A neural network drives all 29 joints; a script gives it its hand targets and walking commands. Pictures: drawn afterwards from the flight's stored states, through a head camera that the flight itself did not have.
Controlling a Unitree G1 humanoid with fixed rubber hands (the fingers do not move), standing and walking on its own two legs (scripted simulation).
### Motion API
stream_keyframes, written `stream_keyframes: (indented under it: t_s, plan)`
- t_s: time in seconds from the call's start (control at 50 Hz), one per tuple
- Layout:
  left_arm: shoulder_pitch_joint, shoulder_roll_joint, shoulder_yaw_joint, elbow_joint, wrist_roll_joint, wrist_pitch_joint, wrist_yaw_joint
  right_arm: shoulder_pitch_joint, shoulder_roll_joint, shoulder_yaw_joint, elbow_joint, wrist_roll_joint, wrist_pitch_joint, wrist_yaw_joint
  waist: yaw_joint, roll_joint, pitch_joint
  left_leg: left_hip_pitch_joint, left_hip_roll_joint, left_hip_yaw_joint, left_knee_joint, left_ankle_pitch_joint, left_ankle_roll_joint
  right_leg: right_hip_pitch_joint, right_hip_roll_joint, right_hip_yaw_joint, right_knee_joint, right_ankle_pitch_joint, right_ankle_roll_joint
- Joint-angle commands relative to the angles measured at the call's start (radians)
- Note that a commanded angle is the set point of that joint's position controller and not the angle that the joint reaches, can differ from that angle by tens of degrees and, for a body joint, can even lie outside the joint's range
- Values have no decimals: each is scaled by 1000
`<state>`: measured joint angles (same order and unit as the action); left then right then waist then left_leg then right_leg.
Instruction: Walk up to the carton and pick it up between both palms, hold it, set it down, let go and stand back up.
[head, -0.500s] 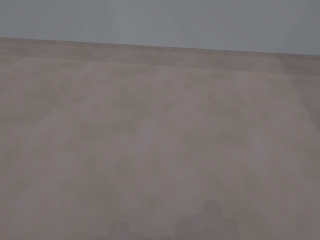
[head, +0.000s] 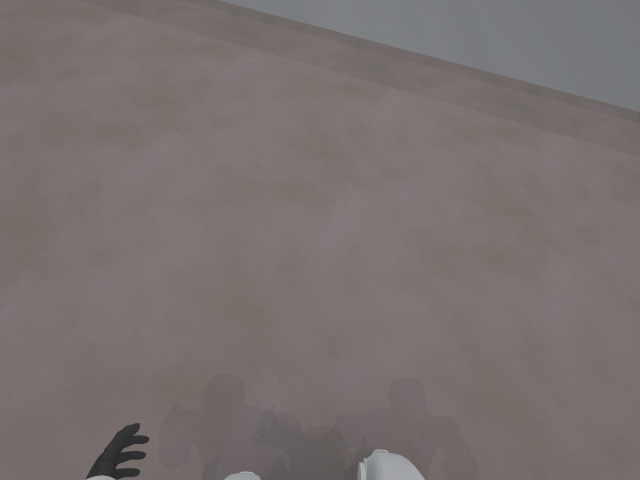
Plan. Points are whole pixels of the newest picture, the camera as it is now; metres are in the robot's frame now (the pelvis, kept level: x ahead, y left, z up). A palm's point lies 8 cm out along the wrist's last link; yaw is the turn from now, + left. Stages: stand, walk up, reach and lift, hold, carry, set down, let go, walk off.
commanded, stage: walk up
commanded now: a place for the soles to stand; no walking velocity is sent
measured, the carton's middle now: out of the picture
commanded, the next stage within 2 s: none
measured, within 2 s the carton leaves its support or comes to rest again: neither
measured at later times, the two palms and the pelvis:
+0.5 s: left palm out of the picture -0.12 +0.31 -0.07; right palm out of the picture +0.02 -0.23 -0.11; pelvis -0.13 +0.03 +0.02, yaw +18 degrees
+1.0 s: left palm out of the picture -0.40 +0.37 -0.10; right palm out of the picture -0.06 -0.09 -0.08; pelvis -0.28 +0.10 +0.02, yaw +44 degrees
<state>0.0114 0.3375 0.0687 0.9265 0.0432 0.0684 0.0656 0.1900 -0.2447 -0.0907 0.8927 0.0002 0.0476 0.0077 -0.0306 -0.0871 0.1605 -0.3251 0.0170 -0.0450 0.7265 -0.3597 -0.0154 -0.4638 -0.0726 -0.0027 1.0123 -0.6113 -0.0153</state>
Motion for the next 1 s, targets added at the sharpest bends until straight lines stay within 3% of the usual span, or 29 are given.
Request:
stream_keyframes:
  t_s: [0.0,0.02,0.06,0.1,0.18,0.22,0.24,0.26,0.28,0.3,0.32,0.34,0.36,0.38,0.44,0.5,0.54,0.6,0.66,0.7,0.72,0.74,0.76,0.78,0.8,0.84,0.86,0.92,0.98]
  plan:
    - [14,63,2,-84,-46,-29,-1,-34,-261,-51,-114,-8,16,-26,9,305,-108,-4,169,-286,-358,653,230,-31,67,55,258,62,-18]
    - [61,65,7,-65,-47,-38,-7,-48,-258,-43,-124,-20,15,-27,31,281,-158,39,120,-197,-299,724,196,-4,74,35,226,138,-16]
    - [100,49,2,-70,-39,-50,-11,-54,-229,-42,-142,-27,8,-11,46,209,-232,130,115,-231,-250,781,191,4,94,-11,85,169,-3]
    - [53,40,1,-95,-33,-52,-12,17,-201,-43,-130,-23,4,2,2,125,-263,187,116,-296,-248,759,190,47,113,-23,-45,171,-5]
    - [108,-28,-20,-107,-60,-46,1,55,-214,-35,-104,-36,16,6,-15,218,-264,186,138,-417,-278,633,180,200,140,-4,-448,159,-12]
    - [189,-7,-16,-85,-54,-47,11,37,-207,-21,-105,-28,24,7,23,214,-258,39,94,-423,-301,408,115,391,126,0,-639,341,-37]
    - [221,47,-5,-88,-50,-48,13,68,-182,-6,-106,-24,24,7,41,126,-256,-97,16,-358,-221,190,49,496,-10,149,-719,346,-75]
    - [187,151,14,-106,-34,-47,14,86,-139,0,-113,-26,27,5,29,-126,-222,-292,-161,-162,78,-135,-28,525,-306,464,-800,401,-168]
    - [122,174,28,-110,-27,-43,20,57,-199,-29,-104,-67,38,-8,39,-44,-156,-307,-105,-101,374,-219,-65,344,-467,496,-854,465,-262]
    - [60,169,28,-129,-15,-46,22,62,-243,-41,-96,-77,51,-8,15,-99,-133,-222,-49,-119,547,-194,-72,191,-484,463,-884,400,-308]
    - [23,94,18,-143,-28,-59,23,39,-265,-29,-56,-68,48,8,13,-23,-93,-190,-47,-158,528,-133,-65,159,-340,263,-840,442,-234]
    - [-4,54,3,-158,-19,-68,23,41,-260,-22,-53,-46,43,27,-2,-25,-72,-190,-63,-162,517,-66,-66,174,-236,145,-788,510,-182]
    - [-23,24,-2,-166,-14,-74,25,60,-252,-19,-38,-35,37,41,-27,0,-60,-197,-69,-153,541,-12,-72,179,-161,53,-735,568,-133]
    - [14,23,-1,-153,-15,-80,28,68,-223,-11,-34,-31,33,52,-20,20,-63,-205,-68,-138,553,19,-80,206,-144,29,-705,626,-112]
    - [92,82,17,-132,-19,-91,26,24,-199,7,-29,-19,37,67,3,49,-108,-257,-46,-75,584,67,-118,284,-175,55,-706,452,-149]
    - [123,120,37,-132,4,-95,18,-17,-207,24,-28,-18,36,75,35,-81,-93,-287,23,-31,415,23,-146,350,-214,31,-708,393,-196]
    - [147,139,44,-137,13,-97,13,-32,-216,24,-31,-14,40,77,53,-134,-108,-251,67,-37,329,-23,-136,356,-260,34,-718,359,-206]
    - [175,190,66,-131,35,-93,5,-62,-209,29,-56,-16,34,83,64,-140,-177,-137,115,-3,165,-115,-99,384,-318,14,-694,369,-208]
    - [121,208,73,-144,51,-72,-2,26,-211,28,-42,-5,17,84,6,-153,-237,39,96,71,-12,-89,-50,328,-327,-80,-636,342,-165]
    - [86,166,56,-157,45,-56,-9,163,-221,13,20,1,3,74,-76,29,-242,234,48,110,-240,71,4,167,-260,-172,-429,228,-99]
    - [80,96,26,-158,42,-49,-18,210,-266,-11,39,-1,1,65,-112,233,-164,250,46,-18,-311,76,41,0,-141,-205,-223,115,-60]
    - [99,22,-5,-193,21,-36,-32,190,-356,-24,13,2,1,60,-89,535,-87,143,215,-392,-434,142,102,-185,25,-189,-10,-150,3]
    - [97,35,-12,-215,-7,-27,-25,92,-418,-28,-19,13,10,51,-67,526,-31,-11,236,-476,-492,78,197,-164,47,-53,63,-120,4]
    - [60,52,-13,-227,-27,-26,-20,18,-431,-34,-47,19,13,41,-74,570,-4,-123,276,-550,-568,1,258,-128,53,-16,117,-104,4]
    - [60,92,-2,-205,-36,-30,-16,-14,-383,-19,-65,24,16,32,-57,464,26,-87,217,-440,-534,29,235,-137,41,18,126,-16,-8]
    - [171,119,16,-142,-38,-52,-19,-32,-332,-13,-97,-11,16,22,-1,358,-86,87,116,-256,-400,299,189,-141,76,8,110,152,-9]
    - [222,120,22,-122,-24,-60,-19,-38,-318,-17,-107,-18,12,28,16,335,-137,120,101,-257,-355,357,180,-129,86,2,105,200,-12]
    - [156,93,6,-169,-5,-71,-13,36,-262,-20,-97,-12,4,56,-24,175,-190,130,78,-331,-340,378,172,-25,115,-36,-45,245,-3]
    - [174,51,0,-183,-33,-69,-13,55,-256,-10,-94,-20,14,61,-31,202,-176,101,80,-421,-392,255,165,57,142,-43,-227,262,-8]
